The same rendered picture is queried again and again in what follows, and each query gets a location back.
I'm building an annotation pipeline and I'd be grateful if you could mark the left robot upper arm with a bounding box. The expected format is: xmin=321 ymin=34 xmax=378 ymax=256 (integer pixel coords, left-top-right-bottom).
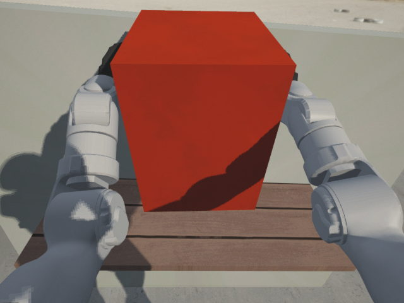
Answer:
xmin=0 ymin=189 xmax=129 ymax=303

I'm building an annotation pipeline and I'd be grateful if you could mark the right robot hand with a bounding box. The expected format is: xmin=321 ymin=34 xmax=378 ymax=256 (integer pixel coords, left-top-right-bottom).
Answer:
xmin=287 ymin=53 xmax=298 ymax=81

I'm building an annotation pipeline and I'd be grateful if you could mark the left robot hand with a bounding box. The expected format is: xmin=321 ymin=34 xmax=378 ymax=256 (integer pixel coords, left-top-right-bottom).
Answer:
xmin=98 ymin=42 xmax=122 ymax=78

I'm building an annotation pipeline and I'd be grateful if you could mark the table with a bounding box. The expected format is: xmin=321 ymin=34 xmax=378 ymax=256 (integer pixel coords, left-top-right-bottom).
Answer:
xmin=14 ymin=178 xmax=356 ymax=271

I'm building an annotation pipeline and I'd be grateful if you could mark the robot left forearm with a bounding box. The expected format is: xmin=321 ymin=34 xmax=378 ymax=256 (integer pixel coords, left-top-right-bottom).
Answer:
xmin=43 ymin=74 xmax=121 ymax=243

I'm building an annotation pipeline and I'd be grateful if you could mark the right robot upper arm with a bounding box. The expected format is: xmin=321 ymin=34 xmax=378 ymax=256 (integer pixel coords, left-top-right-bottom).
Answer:
xmin=311 ymin=174 xmax=404 ymax=303

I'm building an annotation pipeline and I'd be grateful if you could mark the carton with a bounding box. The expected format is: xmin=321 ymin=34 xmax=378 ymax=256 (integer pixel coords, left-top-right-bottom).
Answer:
xmin=110 ymin=10 xmax=297 ymax=212

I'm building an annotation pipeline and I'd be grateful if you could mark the robot right forearm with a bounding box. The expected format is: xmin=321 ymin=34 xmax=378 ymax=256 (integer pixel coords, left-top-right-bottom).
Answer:
xmin=280 ymin=81 xmax=403 ymax=227

